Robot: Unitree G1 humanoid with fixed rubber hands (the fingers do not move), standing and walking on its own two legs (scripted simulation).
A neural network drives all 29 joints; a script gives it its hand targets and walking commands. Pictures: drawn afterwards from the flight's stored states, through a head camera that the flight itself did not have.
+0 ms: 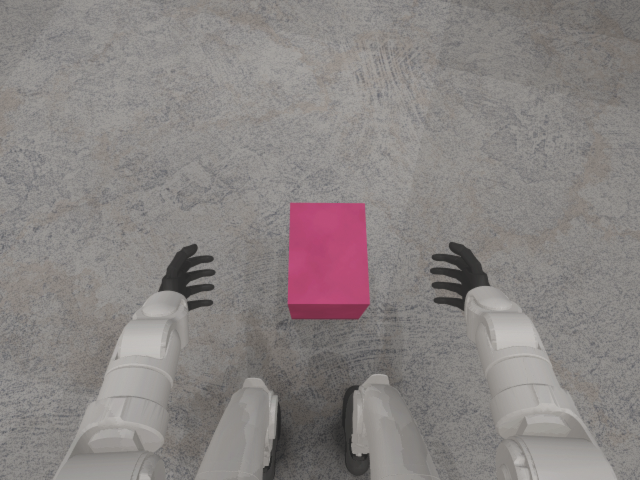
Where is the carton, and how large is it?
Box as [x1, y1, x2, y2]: [288, 203, 369, 318]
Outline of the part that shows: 290,203 288,306 291,318 358,318 369,304 364,203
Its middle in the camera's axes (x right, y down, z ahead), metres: +0.02 +0.07 +1.04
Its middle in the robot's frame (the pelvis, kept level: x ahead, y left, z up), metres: +0.54 -0.02 -0.58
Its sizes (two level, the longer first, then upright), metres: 0.257 0.189 0.221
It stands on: the floor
